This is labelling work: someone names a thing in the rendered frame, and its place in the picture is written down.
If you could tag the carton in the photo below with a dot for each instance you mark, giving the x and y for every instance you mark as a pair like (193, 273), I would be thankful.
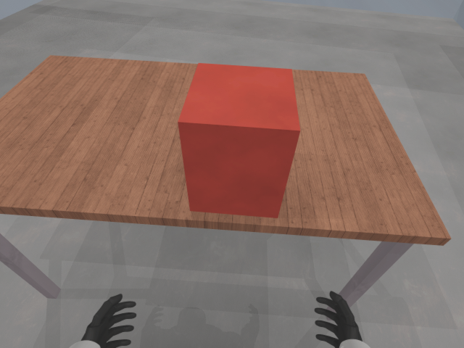
(239, 129)

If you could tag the table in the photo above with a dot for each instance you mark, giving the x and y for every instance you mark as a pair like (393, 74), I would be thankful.
(97, 139)

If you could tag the left robot hand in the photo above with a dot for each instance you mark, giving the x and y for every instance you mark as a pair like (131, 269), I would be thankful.
(100, 331)

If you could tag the right robot hand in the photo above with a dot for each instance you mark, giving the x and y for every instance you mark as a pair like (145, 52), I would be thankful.
(346, 327)

